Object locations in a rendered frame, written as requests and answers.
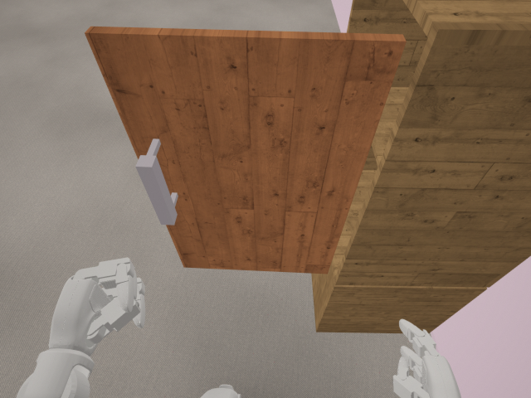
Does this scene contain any robot left forearm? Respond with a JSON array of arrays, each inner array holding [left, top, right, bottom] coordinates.
[[16, 348, 95, 398]]

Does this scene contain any cupboard door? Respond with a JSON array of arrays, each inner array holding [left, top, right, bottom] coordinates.
[[85, 27, 407, 274]]

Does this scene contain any handle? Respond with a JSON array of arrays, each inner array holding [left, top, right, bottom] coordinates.
[[135, 138, 178, 226]]

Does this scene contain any robot left hand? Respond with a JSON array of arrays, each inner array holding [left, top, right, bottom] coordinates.
[[48, 257, 145, 357]]

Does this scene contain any robot right hand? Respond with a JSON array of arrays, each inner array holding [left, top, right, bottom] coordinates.
[[393, 319, 461, 398]]

